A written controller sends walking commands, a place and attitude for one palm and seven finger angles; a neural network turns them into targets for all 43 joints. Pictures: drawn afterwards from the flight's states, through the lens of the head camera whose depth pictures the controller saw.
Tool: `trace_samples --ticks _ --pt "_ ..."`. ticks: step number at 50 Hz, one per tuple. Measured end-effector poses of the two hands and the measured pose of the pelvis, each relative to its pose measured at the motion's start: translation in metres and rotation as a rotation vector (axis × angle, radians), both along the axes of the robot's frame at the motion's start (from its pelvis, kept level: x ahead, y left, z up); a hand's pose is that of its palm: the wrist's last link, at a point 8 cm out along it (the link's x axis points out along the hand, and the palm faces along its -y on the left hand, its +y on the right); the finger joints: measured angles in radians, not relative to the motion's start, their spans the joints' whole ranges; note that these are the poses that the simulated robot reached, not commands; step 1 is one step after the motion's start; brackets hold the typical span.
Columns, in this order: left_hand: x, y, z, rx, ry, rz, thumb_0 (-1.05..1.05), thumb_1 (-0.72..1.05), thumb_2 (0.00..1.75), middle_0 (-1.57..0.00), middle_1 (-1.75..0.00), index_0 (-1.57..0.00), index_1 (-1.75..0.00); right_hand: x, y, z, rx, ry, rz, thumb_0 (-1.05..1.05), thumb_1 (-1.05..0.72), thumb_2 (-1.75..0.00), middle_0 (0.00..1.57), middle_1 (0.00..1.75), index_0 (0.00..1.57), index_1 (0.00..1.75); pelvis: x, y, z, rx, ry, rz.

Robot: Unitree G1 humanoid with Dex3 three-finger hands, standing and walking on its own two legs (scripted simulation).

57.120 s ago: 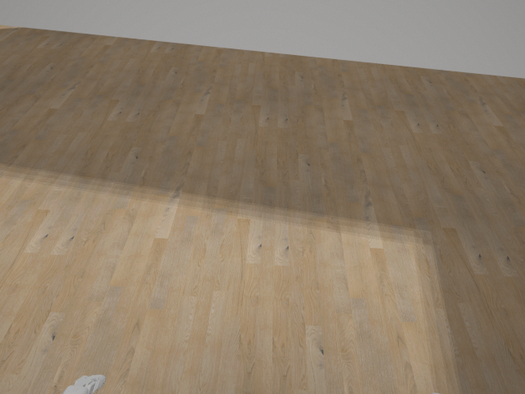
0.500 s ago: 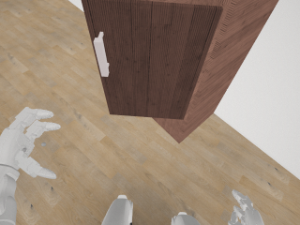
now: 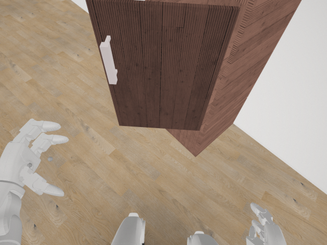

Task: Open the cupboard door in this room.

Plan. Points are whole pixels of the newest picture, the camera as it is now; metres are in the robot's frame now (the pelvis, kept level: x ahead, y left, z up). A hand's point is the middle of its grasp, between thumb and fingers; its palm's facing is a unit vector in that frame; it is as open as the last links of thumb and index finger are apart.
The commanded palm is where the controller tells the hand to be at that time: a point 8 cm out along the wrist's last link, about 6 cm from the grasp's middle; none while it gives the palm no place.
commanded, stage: move the hooked fingers beside the handle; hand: left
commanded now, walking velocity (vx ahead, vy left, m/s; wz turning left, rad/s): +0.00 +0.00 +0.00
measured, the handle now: (110, 60) +0.64 +0.22 +0.05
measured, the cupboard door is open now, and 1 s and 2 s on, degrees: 45 45 45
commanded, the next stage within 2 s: none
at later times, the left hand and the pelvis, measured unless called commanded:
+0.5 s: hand (64, 125) +0.37 +0.27 +0.06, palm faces +0.00 -1.00 -0.02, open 14.0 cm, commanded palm +0.36 +0.32 +0.06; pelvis +0.00 +0.00 -0.01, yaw -1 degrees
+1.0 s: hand (75, 99) +0.46 +0.28 +0.06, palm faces +0.01 -1.00 -0.01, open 14.0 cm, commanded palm +0.45 +0.32 +0.05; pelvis +0.00 +0.01 -0.02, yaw -2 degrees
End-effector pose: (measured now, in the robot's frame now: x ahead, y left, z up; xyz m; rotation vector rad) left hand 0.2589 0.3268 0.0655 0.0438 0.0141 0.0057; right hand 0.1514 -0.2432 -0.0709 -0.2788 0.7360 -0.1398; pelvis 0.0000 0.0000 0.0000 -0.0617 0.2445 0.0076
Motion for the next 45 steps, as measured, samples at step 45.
trace_samples --ticks 45 --pt "0.160 0.003 -0.006 -0.028 -0.014 -0.001 -0.01 -0.50 0.30 -0.30 -1.20 -0.30 -1.20 -0.095 -0.023 -0.039 -0.067 0.381 -0.170 0.01 -0.90 -0.90 0.20 0.30 0.20 0.30 -0.001 0.006 -0.019 -0.012 0.112 -0.031"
